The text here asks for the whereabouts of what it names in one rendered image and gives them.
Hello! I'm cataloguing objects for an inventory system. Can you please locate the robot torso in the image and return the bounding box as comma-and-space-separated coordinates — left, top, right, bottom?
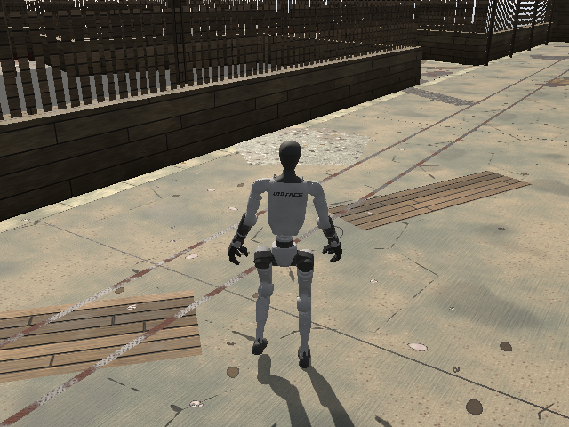
267, 174, 309, 267

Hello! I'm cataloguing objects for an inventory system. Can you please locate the left robot hand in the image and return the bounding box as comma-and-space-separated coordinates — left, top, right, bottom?
228, 243, 248, 265

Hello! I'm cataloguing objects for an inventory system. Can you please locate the robot right upper arm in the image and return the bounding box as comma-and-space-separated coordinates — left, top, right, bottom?
307, 180, 331, 230

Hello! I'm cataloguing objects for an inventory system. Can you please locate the right robot forearm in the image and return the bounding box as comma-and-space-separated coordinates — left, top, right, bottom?
322, 215, 340, 247

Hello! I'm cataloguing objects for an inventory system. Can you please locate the robot left upper arm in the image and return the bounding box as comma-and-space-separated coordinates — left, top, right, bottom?
243, 178, 270, 227

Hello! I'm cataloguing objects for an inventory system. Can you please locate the right robot hand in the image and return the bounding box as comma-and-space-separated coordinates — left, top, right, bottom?
322, 242, 342, 262

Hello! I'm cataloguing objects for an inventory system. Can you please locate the left robot thigh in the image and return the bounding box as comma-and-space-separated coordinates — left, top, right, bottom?
254, 246, 274, 298

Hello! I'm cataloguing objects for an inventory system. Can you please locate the left robot forearm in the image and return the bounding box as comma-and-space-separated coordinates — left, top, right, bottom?
231, 213, 251, 248

